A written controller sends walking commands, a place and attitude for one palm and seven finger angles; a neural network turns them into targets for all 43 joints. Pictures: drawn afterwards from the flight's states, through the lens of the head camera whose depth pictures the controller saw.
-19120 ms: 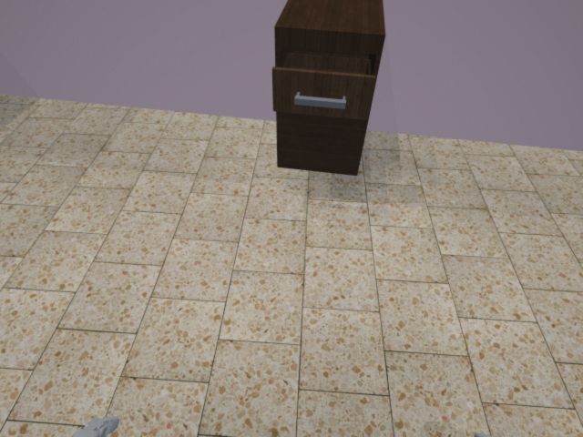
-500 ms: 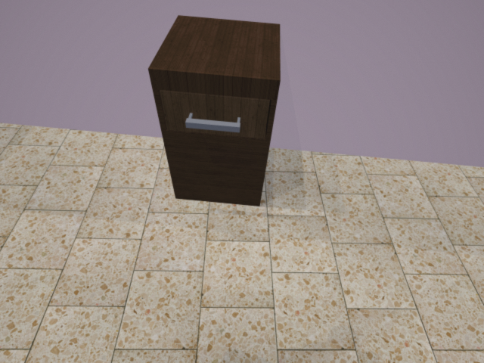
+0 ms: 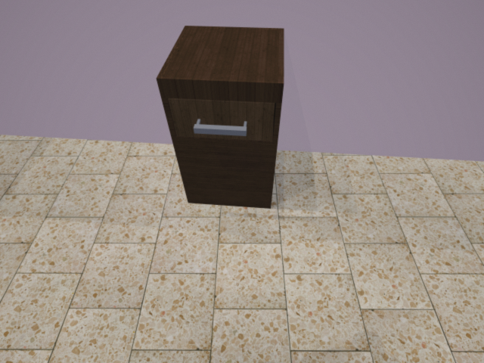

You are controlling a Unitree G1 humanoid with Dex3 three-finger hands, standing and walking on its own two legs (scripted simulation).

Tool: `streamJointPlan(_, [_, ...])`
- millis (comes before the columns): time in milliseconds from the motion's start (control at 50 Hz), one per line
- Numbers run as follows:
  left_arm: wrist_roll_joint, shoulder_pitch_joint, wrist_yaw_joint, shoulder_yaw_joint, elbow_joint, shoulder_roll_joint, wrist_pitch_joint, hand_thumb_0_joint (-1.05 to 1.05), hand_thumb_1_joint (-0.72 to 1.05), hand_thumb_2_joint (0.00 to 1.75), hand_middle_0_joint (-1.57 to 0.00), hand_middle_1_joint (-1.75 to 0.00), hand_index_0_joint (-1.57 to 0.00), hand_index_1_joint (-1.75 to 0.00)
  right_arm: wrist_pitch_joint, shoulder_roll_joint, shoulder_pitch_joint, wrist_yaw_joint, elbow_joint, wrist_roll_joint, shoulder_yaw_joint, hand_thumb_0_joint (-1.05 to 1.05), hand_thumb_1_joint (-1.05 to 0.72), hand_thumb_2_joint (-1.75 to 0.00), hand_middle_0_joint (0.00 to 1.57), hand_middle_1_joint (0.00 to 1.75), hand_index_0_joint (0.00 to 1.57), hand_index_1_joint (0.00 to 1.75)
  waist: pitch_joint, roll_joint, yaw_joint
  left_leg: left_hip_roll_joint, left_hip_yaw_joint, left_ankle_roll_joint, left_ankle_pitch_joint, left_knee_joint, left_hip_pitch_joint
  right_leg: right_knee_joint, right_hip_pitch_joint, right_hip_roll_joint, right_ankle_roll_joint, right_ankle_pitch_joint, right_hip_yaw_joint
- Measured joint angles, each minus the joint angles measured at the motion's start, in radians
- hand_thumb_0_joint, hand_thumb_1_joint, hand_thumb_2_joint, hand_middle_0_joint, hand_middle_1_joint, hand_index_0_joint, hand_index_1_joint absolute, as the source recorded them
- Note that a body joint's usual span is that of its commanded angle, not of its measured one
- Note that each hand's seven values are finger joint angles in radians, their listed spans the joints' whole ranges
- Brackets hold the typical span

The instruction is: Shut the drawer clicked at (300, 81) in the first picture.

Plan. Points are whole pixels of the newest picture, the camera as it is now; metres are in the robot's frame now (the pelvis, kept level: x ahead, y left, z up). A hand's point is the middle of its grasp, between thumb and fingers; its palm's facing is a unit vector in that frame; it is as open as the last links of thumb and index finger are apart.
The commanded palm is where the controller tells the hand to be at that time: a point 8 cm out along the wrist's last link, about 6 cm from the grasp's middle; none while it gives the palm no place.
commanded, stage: let the arm hang, fingers relaxed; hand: left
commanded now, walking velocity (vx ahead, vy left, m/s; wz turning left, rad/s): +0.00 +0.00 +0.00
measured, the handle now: (221, 126) +0.93 +0.14 -0.22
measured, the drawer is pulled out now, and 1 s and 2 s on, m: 0.00 0.00 0.00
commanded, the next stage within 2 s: look to check the result in 0.32 s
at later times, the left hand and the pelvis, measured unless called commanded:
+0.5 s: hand out of the picture +0.01 +0.14 -0.17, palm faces +0.06 -0.98 -0.19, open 7.4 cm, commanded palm none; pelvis +0.02 -0.02 +0.00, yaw +0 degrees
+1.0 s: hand out of the picture +0.03 +0.14 -0.17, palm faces +0.06 -0.98 -0.20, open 7.4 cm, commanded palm none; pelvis +0.03 -0.03 +0.00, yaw +1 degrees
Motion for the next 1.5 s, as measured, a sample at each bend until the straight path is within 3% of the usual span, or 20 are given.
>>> streamJointPlan(100, [0.001, -0.025, 0.003, -0.002, 0.003, -0.026, -0.007, 0.0, 0.91, 0.9, -0.22, -0.33, -0.22, -0.33, -0.006, 0.013, 0.0, -0.004, 0.013, 0.0, -0.001, 0.0, -0.91, -0.9, 0.2, 0.3, 0.2, 0.3, -0.007, -0.011, -0.003, 0.005, -0.002, -0.007, -0.003, -0.002, 0.007, 0.001, 0.005, 0.005, -0.006, -0.005, -0.002])
streamJointPlan(620, [-0.004, -0.03, 0.008, 0.008, 0.024, -0.028, -0.021, 0.0, 0.9, 0.9, -0.2, -0.3, -0.2, -0.3, -0.015, 0.012, -0.013, -0.018, 0.04, 0.003, -0.01, 0.0, -0.91, -0.9, 0.2, 0.3, 0.2, 0.3, 0.006, -0.009, -0.003, 0.031, -0.019, -0.035, -0.02, -0.024, 0.048, -0.024, 0.05, 0.032, -0.033, -0.024, -0.018])
streamJointPlan(1500, [-0.005, -0.09, -0.001, 0.016, 0.017, 0.026, -0.026, 0.0, 0.9, 0.9, -0.2, -0.3, -0.2, -0.3, -0.016, -0.049, -0.076, -0.017, 0.041, 0.001, -0.011, 0.0, -0.91, -0.9, 0.2, 0.3, 0.2, 0.3, 0.011, -0.003, -0.004, 0.048, -0.027, -0.053, -0.022, -0.063, 0.091, -0.064, 0.095, 0.049, -0.049, -0.028, -0.027])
